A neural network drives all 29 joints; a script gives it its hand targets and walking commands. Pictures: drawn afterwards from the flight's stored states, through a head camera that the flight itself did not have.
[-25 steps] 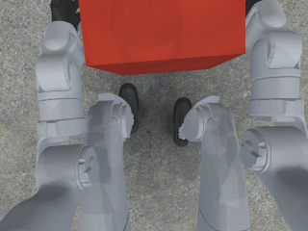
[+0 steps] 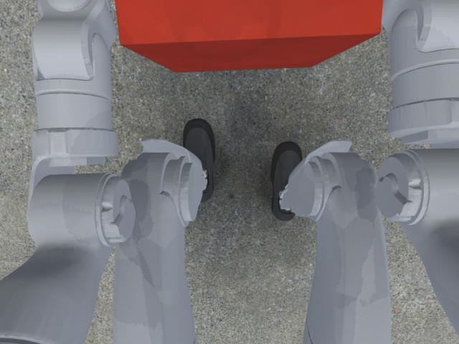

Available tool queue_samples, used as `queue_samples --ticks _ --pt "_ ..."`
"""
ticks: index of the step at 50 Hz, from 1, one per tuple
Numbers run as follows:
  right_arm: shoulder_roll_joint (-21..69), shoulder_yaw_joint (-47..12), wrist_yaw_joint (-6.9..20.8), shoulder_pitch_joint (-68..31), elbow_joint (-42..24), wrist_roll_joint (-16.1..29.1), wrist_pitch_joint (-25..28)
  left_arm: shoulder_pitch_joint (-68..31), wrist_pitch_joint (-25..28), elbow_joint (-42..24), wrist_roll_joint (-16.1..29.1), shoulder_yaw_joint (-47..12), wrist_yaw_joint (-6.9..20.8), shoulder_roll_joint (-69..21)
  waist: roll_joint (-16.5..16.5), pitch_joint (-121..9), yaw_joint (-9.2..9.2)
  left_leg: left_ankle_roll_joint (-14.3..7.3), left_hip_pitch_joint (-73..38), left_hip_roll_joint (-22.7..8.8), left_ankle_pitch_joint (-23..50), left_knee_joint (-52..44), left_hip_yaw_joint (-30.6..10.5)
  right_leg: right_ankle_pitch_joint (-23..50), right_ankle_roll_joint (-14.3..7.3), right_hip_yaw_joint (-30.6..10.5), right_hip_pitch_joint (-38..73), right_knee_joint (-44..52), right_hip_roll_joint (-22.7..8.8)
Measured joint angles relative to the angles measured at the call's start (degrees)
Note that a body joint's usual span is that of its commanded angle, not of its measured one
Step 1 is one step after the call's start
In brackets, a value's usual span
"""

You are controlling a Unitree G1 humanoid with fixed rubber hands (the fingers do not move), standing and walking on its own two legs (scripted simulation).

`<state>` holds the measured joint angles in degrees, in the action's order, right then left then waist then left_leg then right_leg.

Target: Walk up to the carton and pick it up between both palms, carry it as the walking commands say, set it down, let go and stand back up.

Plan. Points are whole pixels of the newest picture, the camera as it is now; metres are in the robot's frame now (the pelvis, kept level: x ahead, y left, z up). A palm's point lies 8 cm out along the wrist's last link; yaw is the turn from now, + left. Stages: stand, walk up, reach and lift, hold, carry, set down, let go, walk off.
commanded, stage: set down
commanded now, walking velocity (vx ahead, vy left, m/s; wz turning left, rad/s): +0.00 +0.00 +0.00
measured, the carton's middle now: out of the picture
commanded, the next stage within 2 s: none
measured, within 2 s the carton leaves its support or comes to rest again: rests again in 1.34 s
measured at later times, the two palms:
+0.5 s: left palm out of the picture +0.57 +0.21 -0.23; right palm out of the picture +0.58 -0.13 -0.25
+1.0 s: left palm out of the picture +0.58 +0.22 -0.24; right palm out of the picture +0.59 -0.13 -0.26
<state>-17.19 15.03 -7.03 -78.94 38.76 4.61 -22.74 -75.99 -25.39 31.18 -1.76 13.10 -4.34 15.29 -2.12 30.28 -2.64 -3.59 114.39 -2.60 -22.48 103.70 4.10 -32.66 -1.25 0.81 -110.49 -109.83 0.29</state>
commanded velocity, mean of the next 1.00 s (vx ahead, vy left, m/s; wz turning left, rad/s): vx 0.00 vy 0.00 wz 0.00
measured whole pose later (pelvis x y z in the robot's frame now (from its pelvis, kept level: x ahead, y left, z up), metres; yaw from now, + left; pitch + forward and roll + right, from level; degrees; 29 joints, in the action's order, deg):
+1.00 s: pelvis +0.02 +0.00 -0.08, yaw +0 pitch +35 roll +0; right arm -20.1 14.2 -3.2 -87.1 51.1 7.3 -13.3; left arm -89.1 -18.3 48.6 -0.9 13.6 0.2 21.0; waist -1.7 29.9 -3.8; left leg -4.1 127.5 -2.3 -26.1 118.6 4.0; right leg -37.6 -1.0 0.7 -122.4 -125.0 0.3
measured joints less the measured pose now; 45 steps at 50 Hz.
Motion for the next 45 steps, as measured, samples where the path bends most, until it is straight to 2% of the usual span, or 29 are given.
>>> queue_samples --ticks 4,7,11,17,24,28,35,42,45 --pt "0.12 -0.31 -0.05 0.67 0.79 0.00 1.30 -0.15 0.26 0.53 0.00 0.08 0.12 0.01 0.94 -0.04 -0.16 -0.02 0.61 0.17 -0.71 1.35 -0.01 -0.75 0.09 -0.14 -0.55 -1.38 0.00" --pt "0.15 -0.40 -0.45 -0.23 2.47 0.00 1.86 -1.25 1.54 3.23 0.00 1.28 0.79 0.01 0.94 -0.09 -0.31 -0.02 1.14 0.16 -0.99 2.42 -0.01 -1.13 0.08 -0.14 -1.08 -2.57 0.00" --pt "-0.55 -0.42 -0.47 -3.73 7.53 0.01 3.19 -3.51 3.73 7.86 0.00 2.55 0.95 0.26 0.92 -0.21 -0.79 0.05 2.45 0.11 -1.21 4.16 -0.01 -1.52 0.07 -0.14 -2.41 -4.49 0.00" --pt "-1.40 -0.42 -0.50 -8.75 12.70 0.00 5.29 -8.10 4.41 11.37 0.00 2.00 1.31 2.46 0.83 -0.23 -1.16 0.11 5.75 0.07 -1.54 6.95 -0.01 -2.13 0.01 -0.14 -5.55 -7.40 0.00" --pt "-1.95 -0.55 -0.80 -9.34 13.03 0.41 6.50 -12.77 4.51 14.50 0.00 0.91 1.94 3.92 0.43 -0.22 -1.18 -0.24 10.07 0.11 -2.74 10.37 -0.01 -3.69 0.08 -0.14 -9.32 -10.60 0.00" --pt "-1.95 -0.88 -0.26 -8.26 9.53 2.68 7.03 -12.88 5.25 14.49 0.18 0.76 3.78 5.17 0.43 -0.20 -1.18 -0.62 11.76 0.18 -3.42 12.18 -0.05 -4.54 0.33 -0.14 -10.62 -12.19 0.00" --pt "-2.19 -0.87 0.18 -8.32 10.80 2.71 8.02 -13.03 5.21 14.73 0.82 -1.52 2.71 5.65 0.21 -0.24 -1.19 -0.83 12.60 0.26 -3.62 13.91 -0.08 -4.88 0.51 -0.14 -11.15 -13.81 0.00" --pt "-2.36 -0.87 1.28 -8.20 11.48 2.71 8.68 -13.04 6.14 15.98 0.82 -0.97 3.20 5.67 0.30 -0.33 -1.19 -0.82 12.81 0.28 -3.60 14.40 -0.09 -4.91 0.52 -0.14 -11.45 -14.47 0.00" --pt "-2.70 -0.86 2.61 -8.19 12.06 2.71 9.13 -13.04 6.65 16.61 0.83 -0.47 3.67 5.67 0.31 -0.38 -1.18 -0.74 12.90 0.29 -3.60 14.55 -0.09 -4.94 0.44 -0.14 -11.62 -14.73 0.00"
